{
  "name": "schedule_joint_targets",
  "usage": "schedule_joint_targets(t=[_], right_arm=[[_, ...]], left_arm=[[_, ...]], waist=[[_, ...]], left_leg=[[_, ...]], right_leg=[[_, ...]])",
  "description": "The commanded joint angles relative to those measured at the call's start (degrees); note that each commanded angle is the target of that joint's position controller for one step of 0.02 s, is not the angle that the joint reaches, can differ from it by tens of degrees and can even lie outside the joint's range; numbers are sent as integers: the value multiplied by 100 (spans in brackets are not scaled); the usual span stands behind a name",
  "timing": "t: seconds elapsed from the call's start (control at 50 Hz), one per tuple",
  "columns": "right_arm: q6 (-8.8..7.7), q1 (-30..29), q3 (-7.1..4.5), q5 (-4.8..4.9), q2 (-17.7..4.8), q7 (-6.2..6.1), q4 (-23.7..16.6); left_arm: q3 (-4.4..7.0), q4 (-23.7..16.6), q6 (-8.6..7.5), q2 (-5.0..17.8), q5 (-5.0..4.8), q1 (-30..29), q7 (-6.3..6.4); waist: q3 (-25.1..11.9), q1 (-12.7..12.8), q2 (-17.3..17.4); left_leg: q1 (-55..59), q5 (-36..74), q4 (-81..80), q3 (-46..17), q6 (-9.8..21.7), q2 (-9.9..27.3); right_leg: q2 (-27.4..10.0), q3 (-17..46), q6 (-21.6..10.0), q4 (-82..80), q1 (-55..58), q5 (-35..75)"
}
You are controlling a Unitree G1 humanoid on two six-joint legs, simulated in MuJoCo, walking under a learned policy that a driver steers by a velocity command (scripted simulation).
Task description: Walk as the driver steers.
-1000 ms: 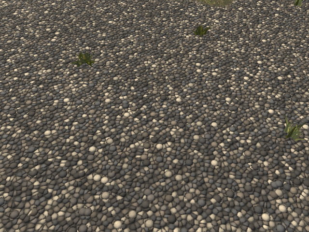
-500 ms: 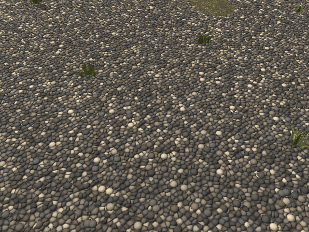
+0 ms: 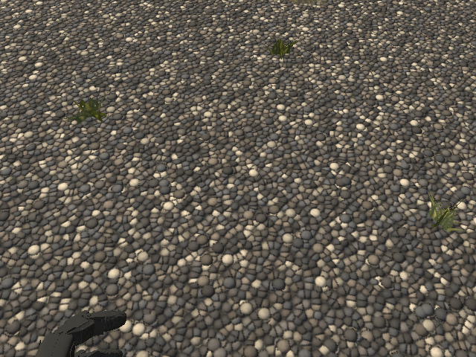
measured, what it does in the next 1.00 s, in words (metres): walks ahead: right foot, then left foot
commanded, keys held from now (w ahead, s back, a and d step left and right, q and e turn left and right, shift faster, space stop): w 0.64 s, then no key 0.36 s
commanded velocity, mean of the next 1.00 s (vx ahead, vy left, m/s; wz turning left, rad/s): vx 0.40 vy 0.00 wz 0.00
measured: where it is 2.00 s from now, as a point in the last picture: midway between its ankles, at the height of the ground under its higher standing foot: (213, 301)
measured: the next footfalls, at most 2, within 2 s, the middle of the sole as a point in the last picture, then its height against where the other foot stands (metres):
right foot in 0.06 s outside the picture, level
left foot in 0.60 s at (177, 342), level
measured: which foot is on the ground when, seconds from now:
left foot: down 0.00-0.08, up 0.10-0.58, down 0.60-1.00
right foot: up 0.00-0.04, down 0.06-0.62, up 0.64-1.00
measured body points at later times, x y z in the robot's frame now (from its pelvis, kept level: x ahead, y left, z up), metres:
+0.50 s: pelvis +0.27 -0.02 +0.01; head +0.29 -0.02 +0.46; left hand +0.27 +0.26 -0.12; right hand +0.47 -0.26 -0.08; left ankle +0.46 +0.14 -0.69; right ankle +0.18 -0.12 -0.73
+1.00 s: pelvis +0.49 +0.03 +0.01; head +0.52 +0.04 +0.46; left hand +0.64 +0.29 -0.11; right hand +0.57 -0.23 -0.12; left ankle +0.48 +0.12 -0.73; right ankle +0.60 -0.11 -0.71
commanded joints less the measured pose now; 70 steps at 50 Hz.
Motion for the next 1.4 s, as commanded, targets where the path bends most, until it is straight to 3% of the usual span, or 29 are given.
schedule_joint_targets(t=[0.02, 0.06, 0.08, 0.1, 0.12, 0.14, 0.16, 0.18, 0.2, 0.26, 0.34, 0.48, 0.56, 0.6, 0.62, 0.64, 0.66, 0.68, 0.72, 0.76, 0.82, 0.96, 1.02, 1.04, 1.08, 1.12, 1.18, 1.36, 1.4], right_arm=[[-26, -158, -270, 20, -1131, -27, -264], [44, -246, -243, -37, -1079, -36, -329], [39, -184, -141, -175, -826, -49, -502], [-74, 638, 66, -47, -27, 10, -495], [-186, 42, -104, 115, -762, 47, -510], [-243, -616, -184, 209, -1007, 68, -732], [-264, -876, -169, 148, -934, 35, -787], [-242, -919, -199, 41, -869, 14, -782], [-178, -737, -204, 16, -781, 18, -746], [-1, -753, -182, -18, -596, -14, -782], [-12, -1614, -164, -105, -597, -12, -1083], [-139, -2903, -49, -3, -475, 192, -1505], [-189, -2764, -109, 6, -716, 301, -1619], [-197, -1387, -331, -20, -1131, 245, -1237], [-171, -309, -456, -87, -1603, 183, -1054], [-141, -130, -514, -106, -1913, 230, -918], [-144, -259, -349, -95, -1306, 237, -1033], [-153, -752, -273, -124, -1117, 218, -1124], [-154, -1447, -201, -167, -883, 242, -1211], [-201, -1611, -155, -208, -708, 257, -1146], [-206, -1724, -162, -204, -788, 185, -991], [29, -1527, -170, -165, -946, 65, -590], [113, -1690, -138, -77, -862, 47, -478], [120, -1530, -106, -59, -757, 44, -405], [60, -614, -50, -249, -526, 50, -234], [179, -993, -3, -211, -506, -21, -219], [394, -1265, -57, -178, -713, -89, -187], [444, -1243, -62, -139, -595, -124, 148], [465, -1088, -60, -120, -531, -122, 280]], left_arm=[[200, -443, -103, 676, 11, -214, -6], [416, 6, -63, 1046, 16, 1332, 80], [520, 216, -21, 1489, 90, 2407, 162], [499, 343, -30, 1662, 141, 2552, 73], [361, 328, -36, 1087, 79, 2298, 71], [293, 292, -42, 912, 50, 1822, 88], [261, 238, -56, 855, 87, 1411, 80], [234, 215, -81, 740, 156, 1160, 58], [207, 232, -109, 646, 219, 1032, 53], [215, 400, -208, 672, 149, 1081, 51], [257, 602, -182, 901, 138, 1468, 169], [275, 955, -18, 1106, 29, 2255, 236], [320, 1041, 122, 1230, 20, 2248, 266], [267, 996, 182, 1130, 67, 2101, 279], [130, 825, 165, 819, 214, 2179, 293], [-52, 812, 28, 133, 136, 2929, 231], [87, 899, -79, 802, 16, 2566, 212], [165, 755, -130, 1060, -80, 2052, 206], [179, 722, -79, 940, 81, 1713, 282], [167, 805, 92, 721, 91, 1960, 311], [115, 790, 230, 488, 153, 1902, 351], [101, 641, 280, 562, 164, 966, 324], [143, 653, 262, 616, 220, 953, 315], [179, 700, 247, 724, 267, 1032, 326], [274, 725, 295, 1171, 252, 969, 406], [155, 749, 398, 570, 153, 702, 356], [169, 804, 369, 651, 176, 527, 292], [175, 1249, 382, 620, 141, 458, 349], [192, 1389, 437, 615, 94, 539, 361]], waist=[[190, 542, 860], [-808, 1321, 820], [-1688, 1604, -49], [-2577, 1074, -1670], [-1841, 1260, -1038], [-913, 1155, -700], [-535, 945, -126], [-325, 745, -47], [-337, 534, -230], [-142, 382, -274], [132, 585, -78], [291, 1090, -82], [108, 844, -304], [-778, 138, -234], [-1743, -188, 495], [-2344, 258, 2086], [-2070, 33, 1349], [-1285, 106, 967], [-677, 471, 292], [-693, 760, 509], [-648, 915, 565], [-634, 578, 623], [-535, 721, 566], [-550, 746, 393], [-971, 168, -598], [-780, 352, -604], [-469, 445, -342], [-551, 505, 34], [-460, 495, 28]], left_leg=[[-445, 4203, 334, -488, 731, 1433], [-1018, 5309, 2248, -152, 478, 1057], [-2377, 3240, 4208, 48, 310, 665], [-4138, -1122, 5978, -384, 78, -327], [-4781, -1100, 6536, -805, 176, -17], [-5070, -522, 6502, -581, 258, 262], [-4800, 16, 6251, -457, 251, 538], [-4541, 324, 5971, -432, 218, 708], [-4192, 510, 5830, -488, 203, 855], [-4126, 704, 5351, -384, 47, 966], [-4714, 1882, 4091, -319, -162, 992], [-4482, 2575, 2193, -23, -97, 597], [-4025, 1683, 1793, 51, 209, 387], [-2031, 1670, 1655, 290, 520, 122], [-228, 1933, 1869, -938, 897, 1223], [1493, 505, 1060, -3702, 1747, 2270], [1280, 504, 680, -3919, 1580, 2215], [525, 1668, 735, -2930, 1387, 2077], [-875, 4080, 711, -1601, 1279, 1664], [-1482, 4881, 512, -1003, 1223, 1404], [-1844, 5520, 374, -414, 1286, 1250], [-1642, 4495, 427, -133, 1108, 1154], [-1622, 3562, 831, -278, 951, 1121], [-1688, 3031, 1061, -269, 720, 899], [-2402, 998, 1465, 42, 214, 203], [-2296, 383, 1272, 157, 2, 138], [-2164, 685, 1219, 126, 51, 183], [-1892, 1295, 1289, 120, -7, 260], [-2012, 32, 1211, 220, 67, 165]], right_leg=[[221, -124, -268, -226, 812, -136], [322, -189, -606, -212, 2980, -178], [-937, 1291, -989, -79, 4763, -432], [-2135, 4244, -1842, -1142, 6030, -2238], [-1905, 4392, -1551, -1704, 5423, -3014], [-1736, 3479, -1309, -1814, 4525, -2720], [-1535, 2838, -1217, -1947, 3647, -1924], [-1305, 2340, -1178, -2076, 3017, -1333], [-1148, 2013, -1159, -2235, 2634, -1092], [-1025, 1443, -1279, -2604, 2060, -784], [-953, 1026, -1259, -2752, 2190, -384], [-1044, 631, -1011, -2406, 3033, -172], [-1327, 739, -803, -1768, 3712, 743], [-867, 337, -533, -89, 3385, 2220], [-488, 25, -308, 1822, 2215, 748], [563, 196, 7, 3586, -63, -2931], [319, 884, -29, 4203, -648, -3198], [83, 766, -52, 4278, -844, -2762], [-324, 537, 97, 3745, -305, -2183], [-442, 525, 192, 3299, 375, -1949], [-393, 424, 356, 2354, 622, -1436], [-218, 324, 325, 391, 1196, -256], [-131, 259, 117, -442, 1620, -129], [-177, 344, 3, -925, 2033, 672], [-958, 1056, -553, -495, 3276, 2655], [-829, 1137, -656, -659, 2771, 1124], [-460, 797, -350, -607, 2400, 740], [-324, 619, -402, -365, 2644, 1276], [-176, 535, -383, -457, 2565, -483]])
Keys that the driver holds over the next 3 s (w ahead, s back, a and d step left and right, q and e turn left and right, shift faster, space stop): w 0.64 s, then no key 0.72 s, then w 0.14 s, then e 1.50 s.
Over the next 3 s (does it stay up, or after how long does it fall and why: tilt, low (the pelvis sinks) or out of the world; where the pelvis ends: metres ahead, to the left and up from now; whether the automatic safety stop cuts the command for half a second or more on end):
stays up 0.60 0.00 0.00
